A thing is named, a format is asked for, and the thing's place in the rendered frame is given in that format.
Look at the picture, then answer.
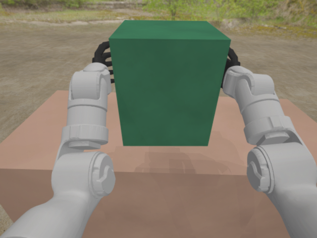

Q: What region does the robot right hand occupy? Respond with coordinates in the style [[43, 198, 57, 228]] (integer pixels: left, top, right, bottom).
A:
[[221, 47, 240, 88]]

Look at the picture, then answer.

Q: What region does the left robot upper arm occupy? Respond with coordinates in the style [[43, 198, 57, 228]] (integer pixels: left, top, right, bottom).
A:
[[0, 151, 115, 238]]

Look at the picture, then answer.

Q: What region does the right robot forearm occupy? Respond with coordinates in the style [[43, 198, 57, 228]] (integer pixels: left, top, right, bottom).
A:
[[222, 66, 317, 171]]

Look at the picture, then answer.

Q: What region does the carton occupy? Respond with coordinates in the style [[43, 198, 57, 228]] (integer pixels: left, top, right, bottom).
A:
[[109, 20, 231, 146]]

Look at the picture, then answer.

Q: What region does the robot left hand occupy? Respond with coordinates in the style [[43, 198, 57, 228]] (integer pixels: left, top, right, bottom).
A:
[[92, 41, 114, 83]]

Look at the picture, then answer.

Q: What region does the pedestal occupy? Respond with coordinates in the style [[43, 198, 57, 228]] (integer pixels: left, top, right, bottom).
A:
[[0, 90, 317, 238]]

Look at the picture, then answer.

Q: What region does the left robot forearm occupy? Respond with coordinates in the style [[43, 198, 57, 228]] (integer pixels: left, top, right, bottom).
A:
[[51, 62, 112, 182]]

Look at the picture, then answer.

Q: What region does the right robot upper arm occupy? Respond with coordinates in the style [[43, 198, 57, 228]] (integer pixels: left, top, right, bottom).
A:
[[247, 142, 317, 238]]

